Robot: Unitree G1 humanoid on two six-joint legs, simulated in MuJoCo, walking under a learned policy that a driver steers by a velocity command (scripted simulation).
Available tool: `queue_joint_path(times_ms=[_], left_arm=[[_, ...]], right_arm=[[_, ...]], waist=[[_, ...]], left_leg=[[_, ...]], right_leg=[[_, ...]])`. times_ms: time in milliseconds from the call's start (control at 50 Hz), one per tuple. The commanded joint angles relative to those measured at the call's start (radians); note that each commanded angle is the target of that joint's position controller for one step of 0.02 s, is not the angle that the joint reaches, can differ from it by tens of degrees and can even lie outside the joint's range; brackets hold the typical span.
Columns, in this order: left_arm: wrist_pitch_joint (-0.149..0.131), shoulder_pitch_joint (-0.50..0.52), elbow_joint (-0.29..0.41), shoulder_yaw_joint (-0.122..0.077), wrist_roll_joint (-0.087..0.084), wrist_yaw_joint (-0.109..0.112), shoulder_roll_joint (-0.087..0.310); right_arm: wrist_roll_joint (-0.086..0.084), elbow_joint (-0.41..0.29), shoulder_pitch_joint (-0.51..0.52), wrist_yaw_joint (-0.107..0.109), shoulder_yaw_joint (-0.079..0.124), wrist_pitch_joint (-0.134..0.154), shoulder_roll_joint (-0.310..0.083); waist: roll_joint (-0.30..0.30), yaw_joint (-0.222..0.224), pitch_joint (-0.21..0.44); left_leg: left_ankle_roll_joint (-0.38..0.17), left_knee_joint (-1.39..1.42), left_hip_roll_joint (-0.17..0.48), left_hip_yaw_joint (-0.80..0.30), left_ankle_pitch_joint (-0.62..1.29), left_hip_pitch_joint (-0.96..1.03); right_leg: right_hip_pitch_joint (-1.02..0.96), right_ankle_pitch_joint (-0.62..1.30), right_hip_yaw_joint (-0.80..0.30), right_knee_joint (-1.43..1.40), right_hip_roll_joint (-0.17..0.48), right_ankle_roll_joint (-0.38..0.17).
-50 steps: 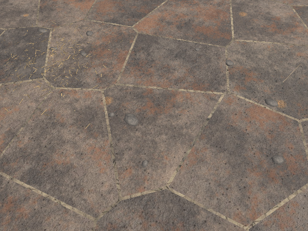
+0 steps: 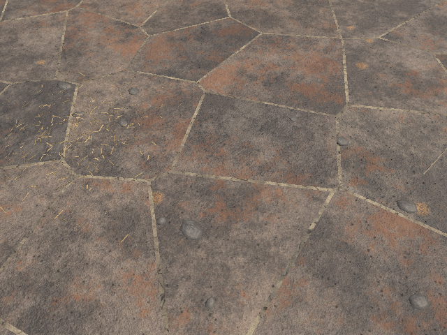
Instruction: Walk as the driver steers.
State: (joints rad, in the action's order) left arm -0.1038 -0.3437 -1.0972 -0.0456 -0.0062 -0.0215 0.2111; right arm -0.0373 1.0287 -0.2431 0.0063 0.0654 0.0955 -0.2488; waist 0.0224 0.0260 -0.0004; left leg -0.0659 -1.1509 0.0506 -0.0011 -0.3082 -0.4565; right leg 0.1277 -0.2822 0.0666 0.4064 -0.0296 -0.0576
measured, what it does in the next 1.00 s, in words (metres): walks ahead, turning right: left foot, then right foot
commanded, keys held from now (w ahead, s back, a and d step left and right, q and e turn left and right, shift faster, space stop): w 0.16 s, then w+e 0.84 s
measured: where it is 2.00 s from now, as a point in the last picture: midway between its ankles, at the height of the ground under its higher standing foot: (299, 262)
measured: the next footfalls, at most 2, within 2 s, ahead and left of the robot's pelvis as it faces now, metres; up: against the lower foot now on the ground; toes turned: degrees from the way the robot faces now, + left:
left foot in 0.34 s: +0.37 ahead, +0.16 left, +0.00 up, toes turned -1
right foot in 0.90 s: +0.60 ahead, -0.16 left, +0.00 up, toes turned -25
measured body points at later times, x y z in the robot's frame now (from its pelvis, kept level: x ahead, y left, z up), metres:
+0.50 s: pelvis +0.26 +0.06 -0.01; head +0.29 +0.07 +0.44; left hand +0.32 +0.33 -0.15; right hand +0.34 -0.21 -0.13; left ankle +0.33 +0.16 -0.74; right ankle +0.17 -0.07 -0.65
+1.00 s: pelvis +0.52 -0.05 -0.02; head +0.56 -0.08 +0.43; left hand +0.75 +0.14 -0.13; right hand +0.48 -0.34 -0.15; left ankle +0.44 +0.15 -0.63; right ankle +0.56 -0.14 -0.74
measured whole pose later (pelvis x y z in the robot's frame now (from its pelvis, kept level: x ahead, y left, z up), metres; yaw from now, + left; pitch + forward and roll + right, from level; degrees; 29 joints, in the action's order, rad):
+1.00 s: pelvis +0.52 -0.05 -0.02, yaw -25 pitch +1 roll +1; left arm -0.06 -0.16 -0.80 -0.09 -0.02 -0.04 0.27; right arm -0.03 0.90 -0.21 0.00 0.07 0.12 -0.28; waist 0.00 -0.01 -0.07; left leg 0.00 -1.23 0.06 0.01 -0.44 -0.33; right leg 0.43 -0.19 0.05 0.59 -0.06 -0.10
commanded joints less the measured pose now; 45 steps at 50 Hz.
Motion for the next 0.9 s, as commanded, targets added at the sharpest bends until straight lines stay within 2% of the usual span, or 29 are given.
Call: queue_joint_path(times_ms=[20, 80, 140, 180, 220, 280, 300, 320, 340, 360, 380, 400, 420, 440, 460, 480, 500, 520, 560, 620, 680, 740, 800, 840, 860, 880, 900], left_arm=[[-0.002, -0.051, 0.029, 0.001, 0.008, 0.008, 0.09], [0.007, -0.079, 0.031, -0.004, 0.01, 0.029, 0.134], [0.011, -0.095, 0.04, -0.009, 0.01, 0.039, 0.149], [0.012, -0.136, 0.031, -0.012, 0.001, 0.039, 0.145], [0.017, -0.157, 0.023, -0.016, -0.008, 0.04, 0.141], [0.027, -0.128, 0.036, -0.032, -0.013, 0.044, 0.165], [0.031, -0.107, 0.046, -0.037, -0.011, 0.043, 0.18], [0.036, -0.087, 0.055, -0.037, -0.006, 0.041, 0.177], [0.039, -0.066, 0.075, -0.029, 0.002, 0.039, 0.158], [0.031, -0.158, 0.103, -0.001, 0.012, 0.033, 0.047], [0.011, -0.2, 0.093, 0.013, -0.022, 0.03, -0.001], [0.0, -0.113, 0.114, -0.017, -0.05, 0.032, 0.103], [-0.002, -0.034, 0.14, -0.025, -0.055, 0.037, 0.127], [0.003, -0.003, 0.146, -0.03, -0.042, 0.045, 0.118], [0.017, -0.016, 0.142, -0.041, -0.03, 0.05, 0.105], [0.034, -0.045, 0.14, -0.043, -0.03, 0.048, 0.078], [0.049, -0.052, 0.143, -0.044, -0.033, 0.048, 0.059], [0.061, -0.037, 0.157, -0.046, -0.034, 0.049, 0.053], [0.075, 0.024, 0.193, -0.054, -0.026, 0.05, 0.07], [0.07, 0.103, 0.227, -0.058, -0.017, 0.035, 0.081], [0.059, 0.209, 0.262, -0.047, -0.014, 0.01, 0.069], [0.056, 0.327, 0.313, -0.032, -0.013, -0.012, 0.055], [0.058, 0.38, 0.362, -0.029, -0.017, -0.033, 0.066], [0.061, 0.341, 0.379, -0.044, -0.019, -0.04, 0.102], [0.063, 0.26, 0.369, -0.062, -0.023, -0.04, 0.135], [0.061, 0.11, 0.335, -0.091, -0.027, -0.035, 0.185], [0.068, -0.063, 0.291, -0.133, -0.027, -0.014, 0.276]], right_arm=[[0.009, -0.065, 0.064, -0.01, 0.02, 0.006, -0.057], [0.017, -0.117, 0.185, -0.011, 0.01, -0.006, -0.025], [0.013, -0.16, 0.301, -0.019, -0.003, -0.005, -0.016], [0.01, -0.181, 0.362, -0.028, -0.007, -0.004, -0.024], [0.007, -0.206, 0.402, -0.038, -0.009, 0.004, -0.034], [0.005, -0.221, 0.374, -0.047, 0.004, 0.019, -0.079], [0.006, -0.212, 0.316, -0.046, 0.017, 0.023, -0.107], [0.004, -0.178, 0.184, -0.039, 0.038, 0.023, -0.144], [0.008, -0.131, -0.012, -0.028, 0.061, 0.022, -0.193], [0.038, -0.105, -0.166, -0.018, 0.085, 0.018, -0.295], [0.042, -0.096, -0.183, -0.026, 0.065, 0.015, -0.249], [0.032, -0.109, -0.086, -0.028, 0.041, 0.018, -0.169], [0.029, -0.126, 0.002, -0.026, 0.026, 0.02, -0.117], [0.034, -0.127, 0.073, -0.029, 0.017, 0.026, -0.087], [0.045, -0.122, 0.112, -0.032, 0.011, 0.033, -0.059], [0.053, -0.113, 0.126, -0.033, 0.01, 0.033, -0.051], [0.051, -0.105, 0.125, -0.031, 0.012, 0.034, -0.049], [0.049, -0.098, 0.121, -0.027, 0.015, 0.037, -0.06], [0.052, -0.089, 0.104, -0.014, 0.024, 0.04, -0.092], [0.057, -0.083, 0.061, 0.006, 0.03, 0.034, -0.117], [0.052, -0.087, 0.025, 0.019, 0.034, 0.025, -0.141], [0.041, -0.08, -0.047, 0.024, 0.041, 0.009, -0.162], [0.027, -0.08, -0.079, 0.021, 0.051, -0.013, -0.183], [0.019, -0.096, -0.055, 0.022, 0.06, -0.026, -0.212], [0.015, -0.104, -0.04, 0.023, 0.063, -0.035, -0.226], [0.009, -0.113, -0.017, 0.023, 0.061, -0.042, -0.228], [0.022, -0.131, -0.021, 0.025, 0.051, -0.038, -0.209]], waist=[[-0.096, -0.001, -0.065], [-0.073, 0.013, -0.096], [-0.093, 0.037, -0.121], [-0.091, 0.053, -0.142], [-0.092, 0.049, -0.161], [-0.11, -0.002, -0.124], [-0.133, -0.04, -0.076], [-0.143, -0.11, 0.01], [-0.138, -0.196, 0.14], [0.066, -0.174, 0.335], [0.255, -0.151, 0.467], [0.18, -0.14, 0.295], [0.119, -0.115, 0.159], [0.052, -0.079, 0.078], [0.062, -0.042, 0.047], [0.087, -0.013, 0.03], [0.087, -0.002, 0.015], [0.079, 0.004, -0.007], [0.053, 0.008, -0.039], [0.025, -0.006, -0.057], [0.006, -0.039, -0.076], [-0.011, -0.086, -0.11], [0.007, -0.093, -0.116], [0.048, -0.049, -0.061], [0.067, 0.003, -0.005], [0.059, 0.09, 0.074], [-0.013, 0.16, 0.171]], left_leg=[[0.006, 0.073, 0.079, -0.022, 0.107, -0.275], [0.047, 0.251, 0.072, 0.001, 0.19, -0.307], [0.056, 0.447, 0.04, 0.031, 0.31, -0.241], [0.052, 0.515, 0.023, 0.042, 0.345, -0.209], [0.038, 0.569, 0.017, 0.021, 0.343, -0.212], [0.014, 0.633, -0.006, 0.008, 0.285, -0.124], [0.002, 0.633, -0.035, 0.026, 0.256, -0.019], [-0.019, 0.634, -0.064, 0.046, 0.241, 0.165], [-0.053, 0.597, -0.012, -0.007, 0.234, 0.462], [-0.164, 0.621, 0.263, -0.376, 0.081, 0.863], [-0.238, 0.836, 0.397, -0.763, -0.092, 0.928], [-0.181, 0.883, 0.356, -0.668, -0.168, 0.778], [-0.138, 0.897, 0.33, -0.503, -0.137, 0.613], [-0.116, 0.93, 0.295, -0.373, -0.031, 0.444], [-0.093, 0.957, 0.254, -0.264, 0.042, 0.336], [-0.084, 0.981, 0.231, -0.191, 0.068, 0.27], [-0.089, 1.005, 0.223, -0.142, 0.09, 0.235], [-0.099, 1.027, 0.224, -0.101, 0.115, 0.212], [-0.115, 1.054, 0.231, -0.047, 0.153, 0.214], [-0.114, 1.061, 0.226, 0.035, 0.22, 0.276], [-0.096, 1.06, 0.212, 0.124, 0.269, 0.322], [-0.091, 1.036, 0.233, 0.173, 0.301, 0.421], [-0.076, 0.961, 0.261, 0.207, 0.423, 0.531], [-0.055, 0.833, 0.265, 0.239, 0.771, 0.562], [-0.042, 0.701, 0.257, 0.254, 0.945, 0.559], [-0.013, 0.498, 0.224, 0.279, 0.996, 0.504], [0.04, 0.202, 0.187, 0.281, 0.761, 0.275]], right_leg=[[-0.149, 0.263, -0.259, -0.251, 0.252, -0.126], [-0.121, 0.327, -0.207, -0.285, 0.25, -0.139], [-0.069, 0.299, -0.149, -0.319, 0.229, -0.128], [-0.072, 0.29, -0.142, -0.324, 0.237, -0.13], [-0.119, 0.318, -0.157, -0.304, 0.264, -0.129], [-0.193, 0.462, -0.174, -0.217, 0.294, -0.107], [-0.196, 0.625, -0.172, -0.144, 0.29, -0.096], [-0.166, 0.767, -0.147, 0.005, 0.255, -0.074], [-0.016, 0.69, -0.122, 0.241, 0.2, -0.037], [0.334, 0.268, -0.067, 0.631, 0.065, 0.024], [0.491, -0.284, -0.172, 0.874, -0.019, 0.034], [0.578, -0.245, -0.218, 0.968, 0.045, 0.017], [0.603, -0.161, -0.179, 0.968, 0.097, 0.001], [0.553, -0.079, -0.166, 0.916, 0.141, -0.003], [0.485, -0.032, -0.173, 0.861, 0.174, -0.01], [0.431, -0.012, -0.175, 0.836, 0.19, -0.014], [0.416, -0.009, -0.169, 0.817, 0.197, -0.017], [0.433, 0.006, -0.164, 0.802, 0.201, -0.015], [0.507, 0.082, -0.176, 0.749, 0.207, -0.003], [0.591, 0.233, -0.184, 0.614, 0.196, 0.016], [0.584, 0.334, -0.116, 0.447, 0.181, 0.021], [0.612, 0.325, -0.06, 0.333, 0.168, 0.011], [0.612, 0.211, -0.012, 0.267, 0.141, -0.016], [0.492, 0.107, 0.049, 0.254, 0.077, -0.051], [0.375, 0.065, 0.077, 0.25, 0.03, -0.075], [0.163, 0.119, 0.092, 0.179, -0.023, -0.111], [-0.154, 0.131, -0.053, 0.144, 0.028, -0.163]])
Over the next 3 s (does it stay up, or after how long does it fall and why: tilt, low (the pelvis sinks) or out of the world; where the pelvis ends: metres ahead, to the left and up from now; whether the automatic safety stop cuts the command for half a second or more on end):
stays up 0.77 -0.18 -0.01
